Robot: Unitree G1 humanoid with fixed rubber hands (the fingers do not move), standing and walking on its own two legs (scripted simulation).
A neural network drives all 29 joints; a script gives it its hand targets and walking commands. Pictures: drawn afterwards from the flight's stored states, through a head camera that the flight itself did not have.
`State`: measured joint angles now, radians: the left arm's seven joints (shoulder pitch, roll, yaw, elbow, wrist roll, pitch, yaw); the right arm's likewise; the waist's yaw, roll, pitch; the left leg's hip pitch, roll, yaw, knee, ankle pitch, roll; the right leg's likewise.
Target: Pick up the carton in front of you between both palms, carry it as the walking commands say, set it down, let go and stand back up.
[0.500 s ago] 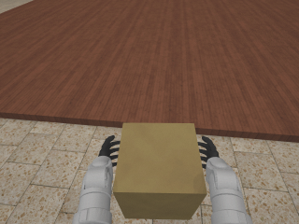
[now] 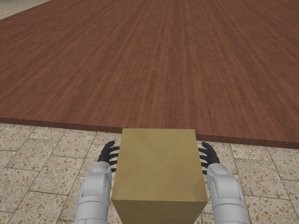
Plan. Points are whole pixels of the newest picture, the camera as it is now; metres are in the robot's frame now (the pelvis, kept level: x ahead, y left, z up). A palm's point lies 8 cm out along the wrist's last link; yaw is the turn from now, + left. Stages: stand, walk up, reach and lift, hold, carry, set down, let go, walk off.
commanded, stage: reach and lift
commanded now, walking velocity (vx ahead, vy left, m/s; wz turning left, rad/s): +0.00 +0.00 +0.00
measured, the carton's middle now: (157, 180) +0.29 +0.00 -0.04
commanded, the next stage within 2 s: hold in 0.12 s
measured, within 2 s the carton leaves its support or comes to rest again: neither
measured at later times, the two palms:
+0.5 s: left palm (101, 169) +0.27 +0.15 +0.05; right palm (215, 171) +0.27 -0.15 +0.04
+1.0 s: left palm (102, 166) +0.28 +0.15 +0.05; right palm (215, 168) +0.28 -0.15 +0.05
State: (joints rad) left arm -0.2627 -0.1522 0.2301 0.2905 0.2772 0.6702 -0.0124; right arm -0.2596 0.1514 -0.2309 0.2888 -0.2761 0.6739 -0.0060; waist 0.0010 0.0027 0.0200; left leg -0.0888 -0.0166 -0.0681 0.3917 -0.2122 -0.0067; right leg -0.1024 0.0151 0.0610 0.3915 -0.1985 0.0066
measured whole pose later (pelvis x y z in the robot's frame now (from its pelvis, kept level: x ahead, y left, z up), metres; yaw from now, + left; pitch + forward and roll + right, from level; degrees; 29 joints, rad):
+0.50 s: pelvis -0.01 +0.00 +0.00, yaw +0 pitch -8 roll +0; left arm -0.26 -0.15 0.22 0.23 0.27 0.76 -0.01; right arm -0.26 0.15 -0.22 0.23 -0.27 0.76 0.00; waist 0.00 0.00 0.04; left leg -0.05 -0.02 -0.07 0.39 -0.20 -0.01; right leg -0.06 0.02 0.06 0.39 -0.19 0.01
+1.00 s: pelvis -0.01 +0.00 +0.00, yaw +0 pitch -8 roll +0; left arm -0.26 -0.15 0.21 0.21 0.27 0.76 -0.02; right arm -0.25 0.15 -0.21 0.21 -0.27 0.76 0.00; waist 0.00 0.00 0.03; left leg -0.04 -0.02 -0.07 0.38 -0.20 -0.01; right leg -0.06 0.02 0.06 0.37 -0.19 0.01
